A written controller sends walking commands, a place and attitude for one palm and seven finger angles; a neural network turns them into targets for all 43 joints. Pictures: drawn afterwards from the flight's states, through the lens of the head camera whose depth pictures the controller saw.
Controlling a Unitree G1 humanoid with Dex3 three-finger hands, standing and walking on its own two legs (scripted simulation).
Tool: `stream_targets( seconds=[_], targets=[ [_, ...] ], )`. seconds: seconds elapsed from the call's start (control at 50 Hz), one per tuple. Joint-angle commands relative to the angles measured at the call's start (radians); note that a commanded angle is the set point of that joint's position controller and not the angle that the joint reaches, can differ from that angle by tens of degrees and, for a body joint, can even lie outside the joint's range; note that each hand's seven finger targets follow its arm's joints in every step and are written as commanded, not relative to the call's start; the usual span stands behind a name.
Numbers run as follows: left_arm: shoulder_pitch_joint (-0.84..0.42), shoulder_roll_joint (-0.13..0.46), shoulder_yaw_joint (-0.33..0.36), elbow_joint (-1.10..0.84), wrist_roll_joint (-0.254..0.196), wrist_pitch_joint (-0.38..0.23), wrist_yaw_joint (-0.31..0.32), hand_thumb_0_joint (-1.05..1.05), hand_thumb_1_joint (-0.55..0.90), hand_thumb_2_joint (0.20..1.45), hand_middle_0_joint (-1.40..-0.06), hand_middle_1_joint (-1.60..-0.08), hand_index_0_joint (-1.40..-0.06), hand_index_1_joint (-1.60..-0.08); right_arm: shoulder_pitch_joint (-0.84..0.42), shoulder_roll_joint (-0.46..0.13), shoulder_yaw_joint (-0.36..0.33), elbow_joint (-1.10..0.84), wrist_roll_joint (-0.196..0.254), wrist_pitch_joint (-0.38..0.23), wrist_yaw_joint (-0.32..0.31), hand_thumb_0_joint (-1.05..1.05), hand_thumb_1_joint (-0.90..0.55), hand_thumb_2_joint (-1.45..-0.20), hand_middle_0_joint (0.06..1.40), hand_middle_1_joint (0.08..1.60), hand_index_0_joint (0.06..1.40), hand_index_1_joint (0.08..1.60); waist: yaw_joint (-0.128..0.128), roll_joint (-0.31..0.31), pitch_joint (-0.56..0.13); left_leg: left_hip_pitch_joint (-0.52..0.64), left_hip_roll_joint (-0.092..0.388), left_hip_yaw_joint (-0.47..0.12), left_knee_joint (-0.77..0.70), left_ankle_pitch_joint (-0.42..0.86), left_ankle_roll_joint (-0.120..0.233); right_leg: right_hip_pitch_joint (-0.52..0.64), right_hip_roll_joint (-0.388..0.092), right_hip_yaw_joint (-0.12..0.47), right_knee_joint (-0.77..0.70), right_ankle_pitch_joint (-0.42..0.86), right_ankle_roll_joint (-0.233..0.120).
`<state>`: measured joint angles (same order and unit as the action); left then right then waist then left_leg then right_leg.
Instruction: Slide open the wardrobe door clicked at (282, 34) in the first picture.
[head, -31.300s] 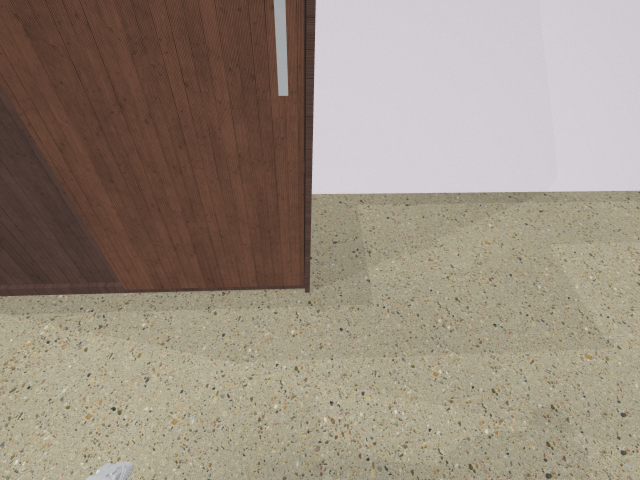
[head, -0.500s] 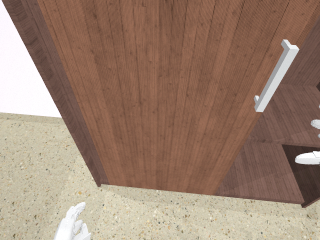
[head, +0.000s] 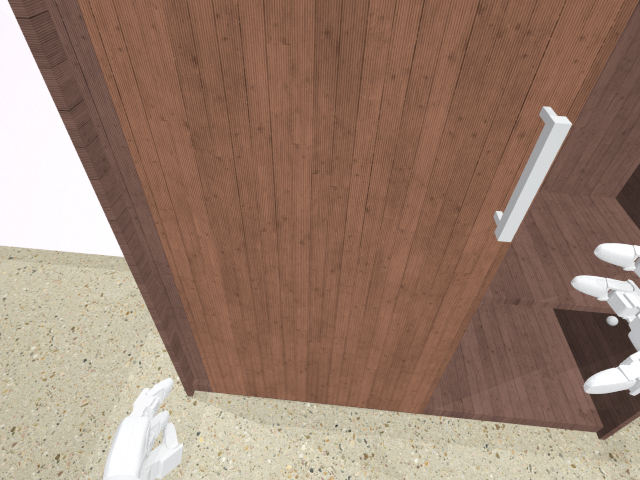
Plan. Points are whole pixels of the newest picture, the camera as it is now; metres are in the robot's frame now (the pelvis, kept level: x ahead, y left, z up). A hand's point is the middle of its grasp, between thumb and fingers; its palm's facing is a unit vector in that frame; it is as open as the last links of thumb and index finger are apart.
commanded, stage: draw the hand back to the body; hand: right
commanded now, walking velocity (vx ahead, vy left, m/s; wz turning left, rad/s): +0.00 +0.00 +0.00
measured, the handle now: (524, 178) +0.48 -0.29 +0.17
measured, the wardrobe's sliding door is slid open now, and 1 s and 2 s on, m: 0.55 0.55 0.55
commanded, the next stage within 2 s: step back with the hand held close in 1.06 s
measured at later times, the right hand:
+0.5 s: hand (597, 327) +0.24 -0.27 +0.16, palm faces +0.45 +0.81 -0.37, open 10.6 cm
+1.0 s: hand (562, 336) +0.22 -0.23 +0.16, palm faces +0.42 +0.82 -0.40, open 7.4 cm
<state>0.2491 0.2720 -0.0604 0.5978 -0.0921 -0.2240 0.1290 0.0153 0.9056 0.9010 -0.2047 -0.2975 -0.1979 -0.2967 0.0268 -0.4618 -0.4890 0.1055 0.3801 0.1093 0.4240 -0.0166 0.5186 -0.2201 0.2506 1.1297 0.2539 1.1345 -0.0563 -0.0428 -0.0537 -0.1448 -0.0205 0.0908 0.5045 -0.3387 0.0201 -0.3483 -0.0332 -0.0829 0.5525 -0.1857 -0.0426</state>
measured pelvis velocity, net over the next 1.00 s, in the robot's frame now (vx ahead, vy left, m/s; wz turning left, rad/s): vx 0.04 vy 0.03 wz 0.02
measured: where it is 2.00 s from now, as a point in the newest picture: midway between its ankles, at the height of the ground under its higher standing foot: outside the picture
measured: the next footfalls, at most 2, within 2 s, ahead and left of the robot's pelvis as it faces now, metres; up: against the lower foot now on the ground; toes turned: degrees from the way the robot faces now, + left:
none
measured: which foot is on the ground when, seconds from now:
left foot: down 0.00-1.00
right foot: down 0.00-1.00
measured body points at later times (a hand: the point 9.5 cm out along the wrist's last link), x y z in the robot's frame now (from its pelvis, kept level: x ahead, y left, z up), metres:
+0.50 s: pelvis +0.02 +0.00 +0.01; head +0.01 +0.02 +0.46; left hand +0.20 +0.23 -0.08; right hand +0.21 -0.31 +0.18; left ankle -0.04 +0.10 -0.73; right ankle +0.07 -0.09 -0.73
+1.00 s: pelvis +0.04 +0.03 +0.01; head +0.02 +0.06 +0.46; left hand +0.23 +0.25 -0.07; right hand +0.20 -0.27 +0.18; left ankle -0.04 +0.10 -0.73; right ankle +0.07 -0.09 -0.73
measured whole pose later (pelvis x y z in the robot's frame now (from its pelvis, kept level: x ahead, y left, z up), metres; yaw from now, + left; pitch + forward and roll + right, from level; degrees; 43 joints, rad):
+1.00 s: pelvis +0.04 +0.03 +0.01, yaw +1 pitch -3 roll -1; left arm 0.17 0.23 -0.02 0.63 0.00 -0.07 0.08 0.01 0.91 0.90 -0.21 -0.30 -0.20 -0.30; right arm 0.47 -0.35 -0.32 -0.37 0.10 -0.05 -0.08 0.01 -0.87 -0.90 0.21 0.31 0.22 0.32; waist -0.09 -0.06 0.00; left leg 0.03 -0.03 0.07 0.33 -0.31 0.05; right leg -0.16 -0.03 -0.10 0.38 -0.16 0.00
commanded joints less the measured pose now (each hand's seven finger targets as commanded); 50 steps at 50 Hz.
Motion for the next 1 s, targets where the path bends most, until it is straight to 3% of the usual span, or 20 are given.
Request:
stream_targets(
  seconds=[0.0,0.02,0.06,0.08,0.1,0.16,0.18,0.2,0.22,0.24,0.32,0.34,0.4,0.52,0.6,0.66,0.8,0.82,0.94,0.98],
  targets=[
    [-0.158,0.115,0.044,-0.122,0.053,-0.067,-0.013,0.0,0.9,0.9,-0.2,-0.3,-0.2,-0.3,-0.198,-0.223,-0.016,-0.303,-0.161,-0.149,-0.303,0.0,0.296,-0.322,0.241,1.001,0.241,1.001,0.022,-0.091,0.022,-0.262,0.014,-0.097,-0.213,0.049,0.005,0.247,0.007,0.132,-0.146,-0.099,0.02],
    [-0.152,0.111,0.048,-0.108,0.054,-0.06,-0.016,0.0,0.9,0.9,-0.2,-0.3,-0.2,-0.3,-0.122,-0.156,0.027,-0.321,-0.188,-0.161,-0.364,0.0,0.26,-0.34,0.24,0.98,0.24,0.98,0.021,-0.094,0.03,-0.23,0.014,-0.081,-0.191,0.045,0.007,0.263,-0.009,0.147,-0.178,-0.151,0.025],
    [-0.157,0.113,0.055,-0.102,0.058,-0.04,-0.021,0.0,0.9,0.9,-0.2,-0.3,-0.2,-0.3,-0.079,-0.16,0.017,-0.399,-0.222,-0.189,-0.444,0.0,0.188,-0.375,0.237,0.938,0.237,0.938,0.014,-0.081,-0.034,-0.165,0.013,-0.078,-0.184,0.058,0.007,0.295,-0.017,0.152,-0.215,-0.172,0.023],
    [-0.157,0.117,0.06,-0.102,0.061,-0.034,-0.021,0.0,0.9,0.9,-0.2,-0.3,-0.2,-0.3,-0.067,-0.171,0.013,-0.434,-0.235,-0.203,-0.473,0.0,0.151,-0.393,0.236,0.916,0.236,0.916,0.009,-0.042,-0.069,-0.129,0.01,-0.08,-0.192,0.077,0.007,0.3,-0.016,0.139,-0.213,-0.14,0.017],
    [-0.163,0.117,0.06,-0.102,0.064,-0.027,-0.022,0.0,0.9,0.9,-0.2,-0.3,-0.2,-0.3,-0.085,-0.186,-0.002,-0.469,-0.248,-0.213,-0.495,0.0,0.115,-0.41,0.235,0.895,0.235,0.895,0.01,-0.043,-0.088,-0.121,0.011,-0.083,-0.2,0.085,0.006,0.321,-0.015,0.129,-0.216,-0.115,0.016],
    [-0.169,0.101,0.063,-0.093,0.072,-0.008,-0.027,0.0,0.9,0.9,-0.2,-0.3,-0.2,-0.3,-0.024,-0.135,0.032,-0.477,-0.273,-0.224,-0.532,0.0,0.006,-0.462,0.231,0.831,0.231,0.831,0.009,-0.054,-0.061,-0.092,0.01,-0.08,-0.203,0.103,0.007,0.339,-0.017,0.116,-0.233,-0.079,0.018],
    [-0.172,0.105,0.066,-0.088,0.071,-0.001,-0.026,0.0,0.9,0.9,-0.2,-0.3,-0.2,-0.3,-0.01,-0.141,0.028,-0.471,-0.274,-0.226,-0.538,0.0,-0.03,-0.48,0.23,0.81,0.23,0.81,0.008,-0.023,-0.052,-0.078,0.009,-0.081,-0.217,0.109,0.006,0.333,-0.017,0.11,-0.231,-0.065,0.014],
    [-0.176,0.106,0.065,-0.089,0.073,0.005,-0.026,0.0,0.9,0.9,-0.2,-0.3,-0.2,-0.3,-0.023,-0.157,0.012,-0.489,-0.284,-0.232,-0.544,0.0,-0.066,-0.497,0.229,0.789,0.229,0.789,0.004,-0.031,-0.06,-0.075,0.008,-0.081,-0.223,0.124,0.006,0.346,-0.011,0.1,-0.229,-0.03,0.013],
    [-0.18,0.094,0.065,-0.089,0.075,0.01,-0.028,0.0,0.9,0.9,-0.2,-0.3,-0.2,-0.3,0.004,-0.114,0.049,-0.5,-0.285,-0.232,-0.545,0.0,-0.102,-0.515,0.227,0.767,0.227,0.767,0.007,-0.062,-0.043,-0.069,0.01,-0.08,-0.218,0.129,0.008,0.354,-0.014,0.101,-0.232,-0.014,0.017],
    [-0.181,0.099,0.063,-0.091,0.078,0.014,-0.03,0.0,0.9,0.9,-0.2,-0.3,-0.2,-0.3,-0.009,-0.137,0.033,-0.516,-0.293,-0.236,-0.55,0.0,-0.139,-0.533,0.226,0.746,0.226,0.746,0.002,-0.056,-0.056,-0.067,0.008,-0.077,-0.219,0.138,0.008,0.365,-0.011,0.105,-0.238,-0.011,0.018],
    [-0.191,0.089,0.068,-0.097,0.082,0.031,-0.037,0.0,0.9,0.9,-0.2,-0.3,-0.2,-0.3,0.113,-0.103,0.045,-0.536,-0.292,-0.236,-0.551,0.0,-0.284,-0.603,0.221,0.661,0.221,0.661,-0.008,-0.026,-0.04,-0.032,0.009,-0.074,-0.223,0.178,0.007,0.365,-0.013,0.089,-0.229,0.068,0.016],
    [-0.192,0.094,0.07,-0.103,0.084,0.035,-0.039,0.0,0.9,0.9,-0.2,-0.3,-0.2,-0.3,0.126,-0.123,0.026,-0.555,-0.294,-0.238,-0.55,0.0,-0.32,-0.62,0.22,0.64,0.22,0.64,-0.014,-0.03,-0.061,-0.029,0.01,-0.075,-0.224,0.192,0.006,0.375,-0.009,0.084,-0.225,0.082,0.014],
    [-0.198,0.091,0.073,-0.109,0.083,0.049,-0.042,0.0,0.9,0.9,-0.2,-0.3,-0.2,-0.3,0.198,-0.115,0.022,-0.559,-0.288,-0.233,-0.544,0.0,-0.429,-0.673,0.216,0.576,0.216,0.576,-0.016,0.011,-0.027,-0.023,0.014,-0.076,-0.237,0.22,0.001,0.359,-0.008,0.07,-0.217,0.113,0.01],
    [-0.196,0.079,0.08,-0.125,0.087,0.062,-0.047,0.0,0.9,0.9,-0.2,-0.3,-0.2,-0.3,0.295,-0.097,0.031,-0.647,-0.287,-0.236,-0.539,0.0,-0.646,-0.777,0.209,0.449,0.209,0.449,-0.019,-0.031,-0.032,-0.002,0.023,-0.081,-0.225,0.303,-0.003,0.367,-0.001,0.049,-0.191,0.18,0.006],
    [-0.198,0.08,0.083,-0.131,0.088,0.069,-0.046,0.0,0.9,0.9,-0.2,-0.3,-0.2,-0.3,0.339,-0.105,0.026,-0.684,-0.285,-0.234,-0.537,0.0,-0.791,-0.848,0.204,0.364,0.204,0.364,-0.021,0.007,-0.025,-0.005,0.025,-0.083,-0.232,0.347,-0.01,0.364,0.004,0.039,-0.179,0.202,0.001],
    [-0.196,0.069,0.084,-0.135,0.09,0.073,-0.047,0.0,0.9,0.9,-0.2,-0.3,-0.2,-0.3,0.385,-0.082,0.044,-0.715,-0.284,-0.237,-0.533,0.0,-0.9,-0.9,0.2,0.3,0.2,0.3,-0.019,-0.009,-0.024,-0.006,0.028,-0.084,-0.222,0.381,-0.014,0.371,0.006,0.032,-0.167,0.223,-0.001],
    [-0.197,0.067,0.082,-0.128,0.088,0.097,-0.037,0.0,0.9,0.9,-0.2,-0.3,-0.2,-0.3,0.363,-0.09,0.033,-0.679,-0.278,-0.227,-0.53,0.0,-0.9,-0.9,0.2,0.3,0.2,0.3,-0.015,0.037,-0.005,-0.008,0.036,-0.089,-0.23,0.454,-0.026,0.364,0.012,0.021,-0.159,0.237,-0.005],
    [-0.201,0.064,0.083,-0.13,0.088,0.1,-0.037,0.0,0.9,0.9,-0.2,-0.3,-0.2,-0.3,0.361,-0.076,0.047,-0.683,-0.278,-0.226,-0.528,0.0,-0.9,-0.9,0.2,0.3,0.2,0.3,-0.013,0.013,0.0,-0.007,0.038,-0.091,-0.228,0.448,-0.026,0.367,0.01,0.02,-0.16,0.235,-0.005],
    [-0.207,0.063,0.079,-0.131,0.092,0.102,-0.036,0.0,0.9,0.9,-0.2,-0.3,-0.2,-0.3,0.34,-0.095,0.039,-0.701,-0.283,-0.231,-0.529,0.0,-0.9,-0.9,0.2,0.3,0.2,0.3,-0.019,0.008,-0.033,0.006,0.04,-0.093,-0.228,0.474,-0.03,0.381,0.018,0.022,-0.159,0.244,-0.008],
    [-0.213,0.063,0.081,-0.13,0.091,0.105,-0.035,0.0,0.9,0.9,-0.2,-0.3,-0.2,-0.3,0.374,-0.094,0.036,-0.681,-0.278,-0.224,-0.528,0.0,-0.9,-0.9,0.2,0.3,0.2,0.3,-0.023,0.053,-0.019,0.018,0.047,-0.097,-0.228,0.519,-0.037,0.369,0.013,0.02,-0.156,0.249,-0.01]
  ],
)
